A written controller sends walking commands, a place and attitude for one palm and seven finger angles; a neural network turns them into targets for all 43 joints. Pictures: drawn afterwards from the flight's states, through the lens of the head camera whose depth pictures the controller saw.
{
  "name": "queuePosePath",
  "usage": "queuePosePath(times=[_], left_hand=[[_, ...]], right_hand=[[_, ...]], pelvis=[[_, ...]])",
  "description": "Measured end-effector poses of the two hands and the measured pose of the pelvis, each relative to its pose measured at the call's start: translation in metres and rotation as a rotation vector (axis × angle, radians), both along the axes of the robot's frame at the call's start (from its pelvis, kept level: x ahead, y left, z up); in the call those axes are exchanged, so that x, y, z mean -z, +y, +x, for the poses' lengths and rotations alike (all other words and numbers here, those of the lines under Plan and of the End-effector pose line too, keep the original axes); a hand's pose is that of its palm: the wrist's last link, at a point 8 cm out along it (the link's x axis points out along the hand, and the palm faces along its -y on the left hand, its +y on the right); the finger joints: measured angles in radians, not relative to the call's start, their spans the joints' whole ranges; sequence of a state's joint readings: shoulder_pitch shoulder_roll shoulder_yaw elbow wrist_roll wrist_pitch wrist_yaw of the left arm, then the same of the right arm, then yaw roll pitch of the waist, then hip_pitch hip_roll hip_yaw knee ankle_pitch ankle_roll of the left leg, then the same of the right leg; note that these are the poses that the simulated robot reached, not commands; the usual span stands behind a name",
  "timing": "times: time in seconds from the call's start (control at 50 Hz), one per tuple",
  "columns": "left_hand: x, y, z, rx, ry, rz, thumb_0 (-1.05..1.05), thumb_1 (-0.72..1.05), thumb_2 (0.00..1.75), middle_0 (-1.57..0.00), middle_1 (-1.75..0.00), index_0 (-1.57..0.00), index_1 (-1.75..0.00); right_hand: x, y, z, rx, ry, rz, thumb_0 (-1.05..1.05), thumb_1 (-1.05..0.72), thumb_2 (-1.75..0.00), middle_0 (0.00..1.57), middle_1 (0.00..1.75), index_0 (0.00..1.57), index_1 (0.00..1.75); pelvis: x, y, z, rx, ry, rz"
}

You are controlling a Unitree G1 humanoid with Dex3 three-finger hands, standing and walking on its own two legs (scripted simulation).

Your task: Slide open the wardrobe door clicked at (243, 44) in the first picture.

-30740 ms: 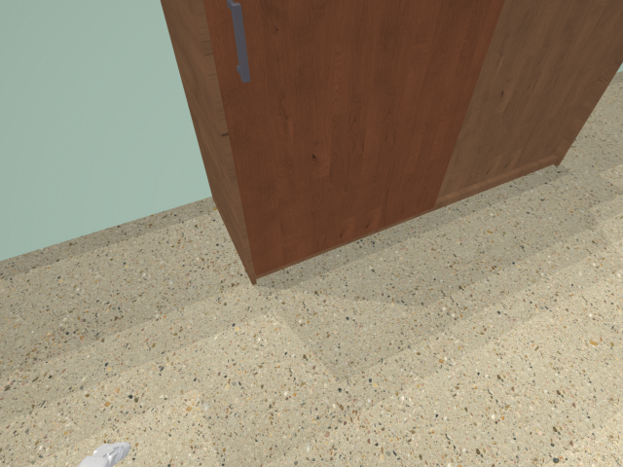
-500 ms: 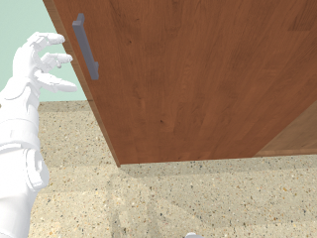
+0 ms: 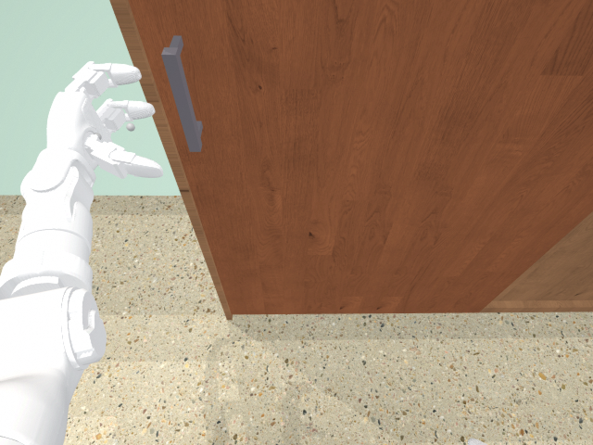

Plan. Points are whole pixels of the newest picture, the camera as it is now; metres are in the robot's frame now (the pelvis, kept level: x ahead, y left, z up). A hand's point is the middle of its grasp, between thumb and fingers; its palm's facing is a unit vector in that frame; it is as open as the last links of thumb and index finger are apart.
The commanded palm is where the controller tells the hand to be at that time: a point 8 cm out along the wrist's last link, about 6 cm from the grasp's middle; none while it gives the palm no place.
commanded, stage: move the hooked fingers beside the handle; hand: left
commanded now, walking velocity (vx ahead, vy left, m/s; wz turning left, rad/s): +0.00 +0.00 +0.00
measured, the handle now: (186, 97) +0.55 +0.15 +0.16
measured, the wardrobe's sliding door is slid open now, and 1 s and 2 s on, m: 0.00 0.00 0.00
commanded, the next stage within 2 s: feel for the door with the fingertips in 0.26 s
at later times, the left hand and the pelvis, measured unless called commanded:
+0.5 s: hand (141, 124) +0.49 +0.20 +0.16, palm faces -0.04 -1.00 -0.01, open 14.0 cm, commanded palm +0.47 +0.24 +0.16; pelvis +0.00 +0.01 +0.00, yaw -1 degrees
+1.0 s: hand (159, 120) +0.49 +0.17 +0.17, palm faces +0.01 -1.00 -0.02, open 14.0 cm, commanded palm +0.48 +0.22 +0.16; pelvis +0.00 +0.00 +0.00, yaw -1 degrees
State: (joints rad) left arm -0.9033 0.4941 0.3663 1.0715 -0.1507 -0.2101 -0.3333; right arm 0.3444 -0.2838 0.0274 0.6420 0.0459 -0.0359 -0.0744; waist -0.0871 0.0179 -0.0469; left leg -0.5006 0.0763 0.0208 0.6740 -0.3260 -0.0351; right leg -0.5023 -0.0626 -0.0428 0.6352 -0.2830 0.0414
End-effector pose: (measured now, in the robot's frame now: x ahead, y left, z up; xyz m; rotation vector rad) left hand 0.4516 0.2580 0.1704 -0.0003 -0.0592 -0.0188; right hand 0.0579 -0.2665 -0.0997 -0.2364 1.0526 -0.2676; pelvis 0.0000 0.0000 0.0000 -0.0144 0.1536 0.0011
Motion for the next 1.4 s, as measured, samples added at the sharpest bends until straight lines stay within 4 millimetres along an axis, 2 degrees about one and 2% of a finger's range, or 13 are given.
queuePosePath(times=[0.14, 0.32, 0.44, 0.54, 0.68, 0.78, 0.88, 0.96, 1.08, 1.2, 1.4], left_hand=[[0.005, 0.0, 0.01, 0.007, 0.099, 0.021, -0.02, -0.5, 0.3, -0.3, -1.2, -0.3, -1.2], [0.007, -0.004, 0.018, 0.005, 0.022, -0.008, -0.02, -0.5, 0.3, -0.3, -1.2, -0.3, -1.2], [0.008, -0.002, 0.02, 0.005, 0.054, 0.014, -0.02, -0.5, 0.3, -0.3, -1.2, -0.3, -1.2], [0.008, -0.011, 0.018, 0.026, 0.036, -0.003, -0.02, -0.5, 0.3, -0.3, -1.2, -0.3, -1.2], [0.014, -0.03, 0.02, 0.025, 0.057, -0.008, -0.02, -0.5, 0.3, -0.3, -1.2, -0.3, -1.2], [0.01, -0.041, 0.019, 0.011, 0.022, -0.001, -0.02, -0.5, 0.3, -0.3, -1.2, -0.3, -1.2], [0.007, -0.041, 0.018, -0.008, 0.041, -0.002, -0.02, -0.5, 0.3, -0.3, -1.2, -0.31, -1.2], [0.007, -0.034, 0.02, -0.029, 0.068, 0.012, -0.02, -0.5, 0.3, -0.3, -1.2, -0.31, -1.2], [0.001, -0.029, 0.021, -0.012, 0.038, 0.016, -0.02, -0.5, 0.3, -0.3, -1.2, -0.3, -1.2], [0.004, -0.028, 0.026, 0.006, 0.055, -0.006, -0.02, -0.5, 0.3, -0.32, -1.21, -0.32, -1.21], [0.004, -0.024, 0.03, 0.014, 0.053, 0.004, -0.02, -0.5, 0.3, -0.38, -1.24, -0.37, -1.24]], right_hand=[[0.002, -0.001, -0.015, 0.012, 0.02, -0.008, 0.0, -0.91, -0.9, 0.2, 0.3, 0.2, 0.3], [0.005, 0.001, -0.051, 0.065, 0.111, -0.005, 0.01, -0.91, -0.9, 0.2, 0.3, 0.2, 0.3], [0.006, 0.004, -0.062, 0.089, 0.14, 0.005, 0.01, -0.91, -0.9, 0.2, 0.3, 0.2, 0.3], [0.007, 0.007, -0.056, 0.075, 0.135, 0.015, 0.01, -0.91, -0.9, 0.2, 0.3, 0.2, 0.3], [0.007, 0.009, -0.03, 0.045, 0.071, 0.026, 0.01, -0.91, -0.9, 0.2, 0.3, 0.2, 0.3], [0.007, 0.01, -0.013, 0.029, 0.019, 0.041, 0.01, -0.91, -0.9, 0.2, 0.3, 0.2, 0.3], [0.007, 0.009, -0.003, 0.018, -0.004, 0.051, 0.01, -0.91, -0.9, 0.2, 0.3, 0.2, 0.3], [0.007, 0.005, -0.004, 0.018, -0.001, 0.043, 0.01, -0.91, -0.9, 0.2, 0.3, 0.2, 0.3], [0.007, -0.003, -0.018, 0.025, 0.046, 0.018, 0.0, -0.91, -0.9, 0.2, 0.3, 0.2, 0.3], [0.006, -0.009, -0.039, 0.047, 0.099, -0.009, 0.01, -0.91, -0.9, 0.2, 0.3, 0.2, 0.3], [0.006, -0.002, -0.069, 0.069, 0.155, -0.012, 0.01, -0.91, -0.9, 0.2, 0.3, 0.2, 0.3]], pelvis=[[0.002, 0.002, -0.005, -0.004, 0.019, 0.001], [0.003, 0.004, -0.004, 0.016, 0.035, 0.003], [0.002, 0.005, -0.001, 0.02, 0.037, 0.001], [0.001, 0.007, 0.002, 0.018, 0.031, -0.001], [0.002, 0.006, 0.004, 0.011, 0.026, 0.0], [0.001, 0.005, 0.006, 0.017, 0.022, 0.003], [0.001, 0.001, 0.007, 0.015, 0.013, 0.006], [0.001, -0.002, 0.004, 0.012, 0.014, 0.007], [0.002, -0.003, 0.002, 0.004, 0.019, 0.004], [0.003, -0.002, -0.001, 0.002, 0.032, 0.002], [0.005, 0.003, -0.01, 0.0, 0.048, -0.003]])
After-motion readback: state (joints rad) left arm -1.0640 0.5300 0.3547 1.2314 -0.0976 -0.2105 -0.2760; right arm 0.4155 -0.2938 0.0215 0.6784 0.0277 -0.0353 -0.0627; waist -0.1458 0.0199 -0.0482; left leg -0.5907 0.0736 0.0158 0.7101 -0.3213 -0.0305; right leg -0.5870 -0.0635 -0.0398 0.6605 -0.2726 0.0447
